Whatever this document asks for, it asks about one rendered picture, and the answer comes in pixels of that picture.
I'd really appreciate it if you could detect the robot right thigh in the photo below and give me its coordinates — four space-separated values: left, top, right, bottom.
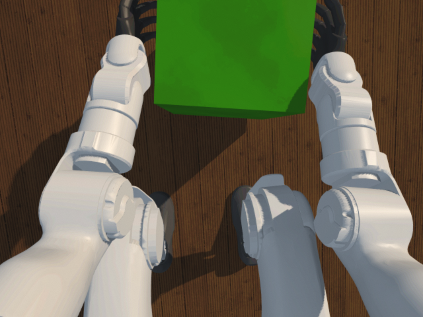
241 185 330 317

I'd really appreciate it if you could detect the robot right hand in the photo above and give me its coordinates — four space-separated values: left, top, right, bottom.
311 0 347 69

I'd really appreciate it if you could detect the robot left forearm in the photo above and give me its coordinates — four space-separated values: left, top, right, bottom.
38 34 151 224

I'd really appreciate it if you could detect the carton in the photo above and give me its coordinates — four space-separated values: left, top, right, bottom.
154 0 317 120

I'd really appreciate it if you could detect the robot right forearm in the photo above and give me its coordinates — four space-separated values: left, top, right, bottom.
308 52 413 231

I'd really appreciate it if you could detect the robot left hand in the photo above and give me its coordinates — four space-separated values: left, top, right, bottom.
115 0 157 44

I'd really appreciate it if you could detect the robot right upper arm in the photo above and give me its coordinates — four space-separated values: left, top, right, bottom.
314 186 423 317

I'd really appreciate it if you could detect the robot right shin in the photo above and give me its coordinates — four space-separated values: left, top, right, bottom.
243 174 316 258

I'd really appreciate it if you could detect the robot left upper arm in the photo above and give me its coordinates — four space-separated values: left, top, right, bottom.
0 170 135 317

